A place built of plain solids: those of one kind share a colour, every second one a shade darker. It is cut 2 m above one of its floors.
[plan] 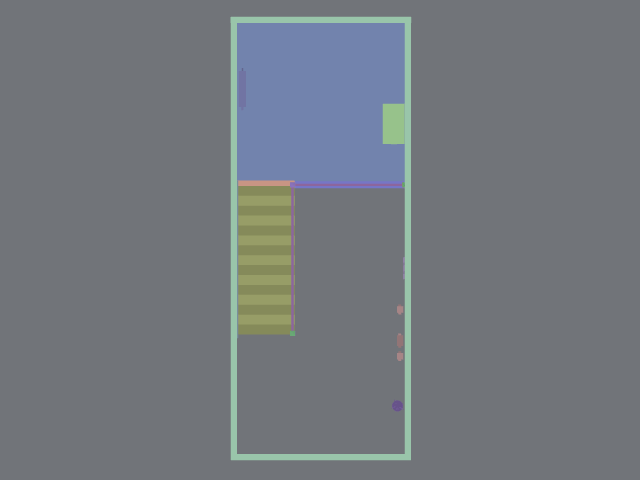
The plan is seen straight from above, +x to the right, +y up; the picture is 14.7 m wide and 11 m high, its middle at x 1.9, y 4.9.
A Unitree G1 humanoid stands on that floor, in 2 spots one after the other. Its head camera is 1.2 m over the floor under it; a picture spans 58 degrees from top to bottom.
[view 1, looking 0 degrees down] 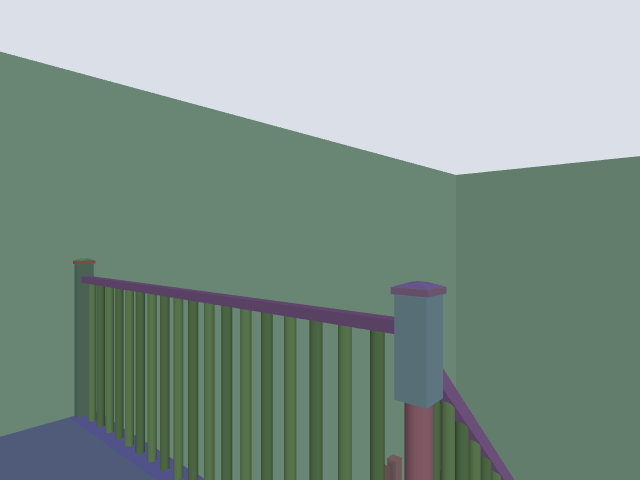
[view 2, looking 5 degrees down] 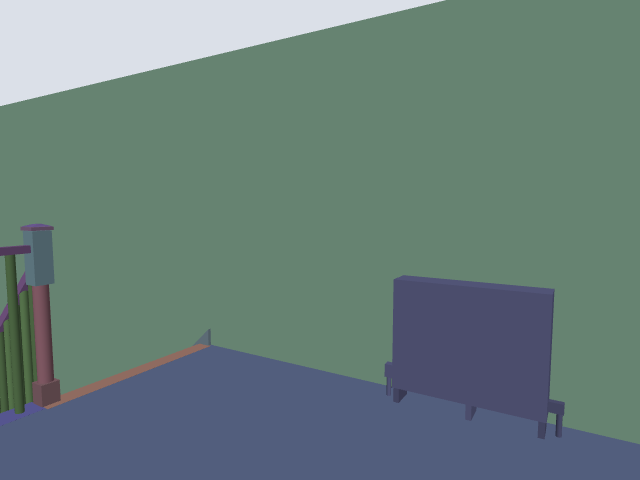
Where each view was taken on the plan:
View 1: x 0.64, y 7.35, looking -49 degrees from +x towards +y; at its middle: wall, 4.88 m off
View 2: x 2.58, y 8.87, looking -149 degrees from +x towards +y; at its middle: wall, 3.02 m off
